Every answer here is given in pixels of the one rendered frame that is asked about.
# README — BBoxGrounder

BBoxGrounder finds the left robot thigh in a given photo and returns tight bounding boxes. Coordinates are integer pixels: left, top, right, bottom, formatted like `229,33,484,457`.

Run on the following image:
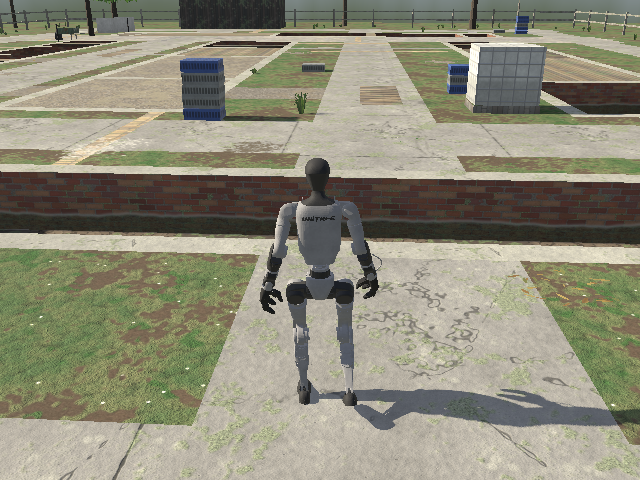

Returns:
286,279,310,345

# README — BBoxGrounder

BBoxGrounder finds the robot right upper arm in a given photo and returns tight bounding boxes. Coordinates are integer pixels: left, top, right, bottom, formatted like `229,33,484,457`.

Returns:
339,201,367,255

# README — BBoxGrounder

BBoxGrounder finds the robot right forearm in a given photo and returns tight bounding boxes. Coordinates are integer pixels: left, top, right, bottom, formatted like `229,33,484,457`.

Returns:
357,240,377,281

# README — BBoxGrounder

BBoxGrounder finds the robot left upper arm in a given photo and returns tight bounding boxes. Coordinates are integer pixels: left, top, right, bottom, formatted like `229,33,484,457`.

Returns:
272,202,298,259

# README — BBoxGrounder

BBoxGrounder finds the right robot hand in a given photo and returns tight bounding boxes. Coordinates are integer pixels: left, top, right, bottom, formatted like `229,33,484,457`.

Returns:
356,277,379,299

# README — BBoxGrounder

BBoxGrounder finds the robot left forearm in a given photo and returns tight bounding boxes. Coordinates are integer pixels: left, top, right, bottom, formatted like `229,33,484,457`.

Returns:
262,243,282,291

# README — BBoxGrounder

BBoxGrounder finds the robot right foot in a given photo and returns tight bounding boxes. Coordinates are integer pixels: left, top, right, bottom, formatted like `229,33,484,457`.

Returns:
342,390,358,406

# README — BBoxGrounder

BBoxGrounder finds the left robot hand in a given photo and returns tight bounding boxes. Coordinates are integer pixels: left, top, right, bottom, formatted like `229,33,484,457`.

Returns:
259,288,283,314

